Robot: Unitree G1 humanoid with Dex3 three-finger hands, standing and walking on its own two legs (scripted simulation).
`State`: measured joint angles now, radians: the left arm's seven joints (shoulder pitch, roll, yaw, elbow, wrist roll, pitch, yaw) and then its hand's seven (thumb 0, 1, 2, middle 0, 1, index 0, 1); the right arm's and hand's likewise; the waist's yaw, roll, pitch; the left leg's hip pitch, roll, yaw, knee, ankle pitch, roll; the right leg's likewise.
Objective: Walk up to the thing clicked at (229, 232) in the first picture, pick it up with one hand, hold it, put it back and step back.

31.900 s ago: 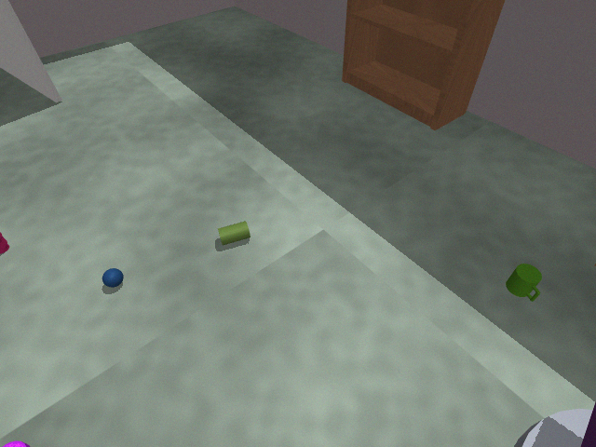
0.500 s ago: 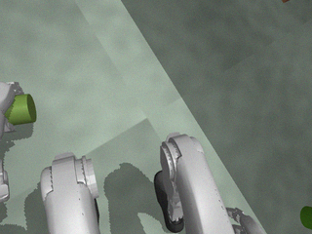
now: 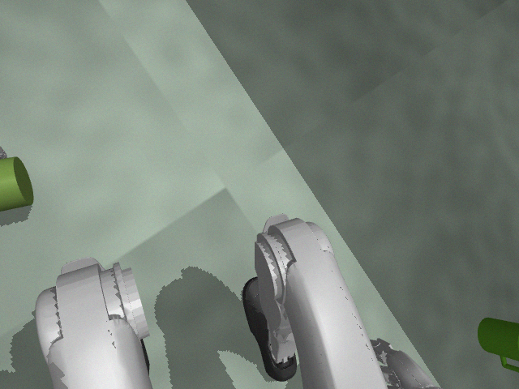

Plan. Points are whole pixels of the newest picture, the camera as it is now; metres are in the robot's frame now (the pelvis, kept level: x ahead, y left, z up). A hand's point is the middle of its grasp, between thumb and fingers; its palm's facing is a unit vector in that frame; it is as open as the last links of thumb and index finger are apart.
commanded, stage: rest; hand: left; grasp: from above
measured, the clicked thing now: out of the picture +0.43 +0.34 -0.25
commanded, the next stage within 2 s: open in 0.64 s
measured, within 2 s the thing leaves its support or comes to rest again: rests again in 1.00 s
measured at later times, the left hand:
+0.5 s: hand out of the picture +0.42 +0.34 -0.24, palm faces -0.46 -0.14 -0.87, open 10.3 cm
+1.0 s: hand out of the picture +0.42 +0.34 -0.24, palm faces -0.46 -0.13 -0.88, open 10.5 cm
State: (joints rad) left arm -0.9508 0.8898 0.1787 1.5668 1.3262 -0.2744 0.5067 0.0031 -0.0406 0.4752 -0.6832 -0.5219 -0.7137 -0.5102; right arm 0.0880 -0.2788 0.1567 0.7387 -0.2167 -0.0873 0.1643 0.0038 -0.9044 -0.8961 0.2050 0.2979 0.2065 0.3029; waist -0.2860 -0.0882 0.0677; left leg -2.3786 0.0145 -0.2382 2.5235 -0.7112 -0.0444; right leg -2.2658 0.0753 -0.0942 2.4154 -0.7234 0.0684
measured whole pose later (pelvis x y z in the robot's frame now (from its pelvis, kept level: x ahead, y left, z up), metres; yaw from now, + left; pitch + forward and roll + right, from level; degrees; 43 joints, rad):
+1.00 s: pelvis -0.01 +0.01 +0.00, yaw -3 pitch +27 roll -13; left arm -0.98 0.98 0.13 1.70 1.33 -0.28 0.59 0.00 -0.04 0.58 -0.59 -0.61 -0.61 -0.60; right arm 0.06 -0.31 0.25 0.70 -0.26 -0.17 0.21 0.00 -0.90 -0.90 0.20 0.30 0.21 0.30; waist -0.32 -0.13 0.12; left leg -2.36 0.02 -0.28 2.56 -0.71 -0.02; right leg -2.23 0.09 -0.13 2.41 -0.70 0.08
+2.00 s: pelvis -0.01 +0.01 +0.00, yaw -2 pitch +30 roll -13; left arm -0.90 0.91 0.18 1.45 1.27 -0.22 0.55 0.00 -0.48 0.97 -0.09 -1.01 -0.10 -1.00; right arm 0.10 -0.31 0.19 0.70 -0.23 -0.16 0.24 0.00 -0.90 -0.90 0.20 0.30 0.21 0.30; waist -0.28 -0.09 0.04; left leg -2.38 0.01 -0.27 2.54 -0.70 -0.03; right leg -2.25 0.08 -0.13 2.39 -0.70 0.07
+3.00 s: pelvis -0.01 +0.00 +0.04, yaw +3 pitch +35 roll -9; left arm -0.89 0.75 0.13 1.25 1.14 -0.13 0.31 0.00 -0.16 0.89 -0.21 -0.71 -0.21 -0.72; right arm 0.18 -0.23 0.06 0.71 -0.11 -0.03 0.14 0.01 -0.90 -0.90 0.20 0.30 0.21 0.30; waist -0.21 0.02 -0.09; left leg -2.32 0.01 -0.16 2.35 -0.65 -0.01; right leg -2.21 0.03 -0.05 2.27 -0.69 0.07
